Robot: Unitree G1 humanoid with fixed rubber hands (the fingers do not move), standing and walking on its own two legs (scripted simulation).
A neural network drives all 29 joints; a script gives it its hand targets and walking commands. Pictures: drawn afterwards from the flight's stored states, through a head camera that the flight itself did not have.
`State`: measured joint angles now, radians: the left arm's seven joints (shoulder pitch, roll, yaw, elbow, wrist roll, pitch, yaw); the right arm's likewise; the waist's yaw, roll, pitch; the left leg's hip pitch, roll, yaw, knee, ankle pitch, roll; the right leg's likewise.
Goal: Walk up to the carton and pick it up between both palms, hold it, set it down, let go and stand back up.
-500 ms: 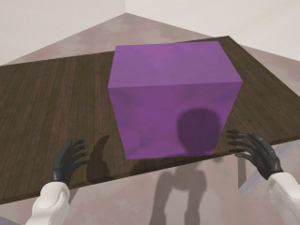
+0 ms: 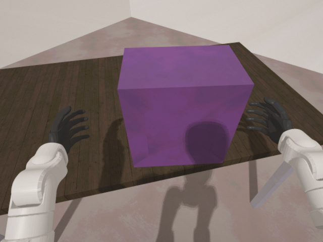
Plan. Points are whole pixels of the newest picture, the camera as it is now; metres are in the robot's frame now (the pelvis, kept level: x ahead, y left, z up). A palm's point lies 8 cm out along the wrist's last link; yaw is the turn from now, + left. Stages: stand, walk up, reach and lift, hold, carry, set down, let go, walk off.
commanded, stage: reach and lift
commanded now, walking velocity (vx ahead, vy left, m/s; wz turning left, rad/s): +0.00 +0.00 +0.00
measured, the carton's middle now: (177, 110) +0.45 -0.02 +0.10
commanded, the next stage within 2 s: none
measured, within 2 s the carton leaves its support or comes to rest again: neither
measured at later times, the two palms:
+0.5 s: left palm (58, 104) +0.36 +0.25 +0.20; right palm (279, 92) +0.39 -0.24 +0.20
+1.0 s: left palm (53, 67) +0.40 +0.25 +0.26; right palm (279, 56) +0.44 -0.23 +0.26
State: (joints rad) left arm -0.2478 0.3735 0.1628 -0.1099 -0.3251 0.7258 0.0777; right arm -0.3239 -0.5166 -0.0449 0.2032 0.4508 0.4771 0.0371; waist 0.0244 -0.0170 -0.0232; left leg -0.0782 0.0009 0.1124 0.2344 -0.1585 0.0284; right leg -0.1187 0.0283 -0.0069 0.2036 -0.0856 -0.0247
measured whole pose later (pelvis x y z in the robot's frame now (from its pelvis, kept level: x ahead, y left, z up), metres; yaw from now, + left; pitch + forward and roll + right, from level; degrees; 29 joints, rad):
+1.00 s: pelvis -0.01 -0.01 +0.00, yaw +2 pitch +9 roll +0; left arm -1.04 0.56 0.04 0.59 -0.45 0.80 0.10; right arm -1.15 -0.58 0.07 0.85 0.46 0.60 0.00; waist 0.01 0.01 -0.14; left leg -0.28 0.00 0.07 0.25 -0.12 0.02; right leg -0.30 0.03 -0.05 0.20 -0.05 -0.03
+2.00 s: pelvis +0.01 +0.00 +0.00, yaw +3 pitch +15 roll +0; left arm -0.87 0.41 0.07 0.75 -0.34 0.42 0.02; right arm -0.92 -0.44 -0.02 0.83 0.29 0.34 -0.01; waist 0.00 0.04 -0.16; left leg -0.35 -0.01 0.05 0.18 -0.09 0.03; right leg -0.33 0.02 -0.06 0.07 0.00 -0.02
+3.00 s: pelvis +0.00 -0.01 +0.00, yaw +2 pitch +15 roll +0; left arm -0.97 0.29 0.11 0.95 -0.20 0.25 0.08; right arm -0.99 -0.31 0.03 0.93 0.29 0.27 -0.14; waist 0.00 0.02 -0.17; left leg -0.33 -0.01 0.08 0.12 -0.05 0.02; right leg -0.35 0.03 -0.03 0.07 0.02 -0.04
